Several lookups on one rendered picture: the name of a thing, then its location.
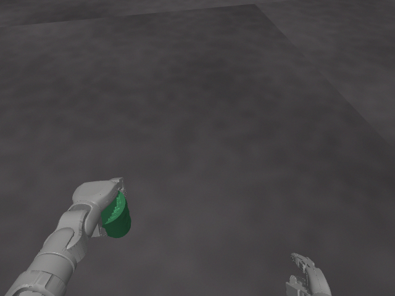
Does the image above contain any left robot hand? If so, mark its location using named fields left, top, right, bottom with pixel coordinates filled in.
left=72, top=177, right=126, bottom=237

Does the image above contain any right robot hand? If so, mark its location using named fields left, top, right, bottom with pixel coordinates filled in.
left=286, top=253, right=332, bottom=296

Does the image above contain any left robot arm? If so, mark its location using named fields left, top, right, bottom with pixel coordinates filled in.
left=5, top=200, right=101, bottom=296

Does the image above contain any cup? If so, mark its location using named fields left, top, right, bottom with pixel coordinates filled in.
left=101, top=191, right=131, bottom=238

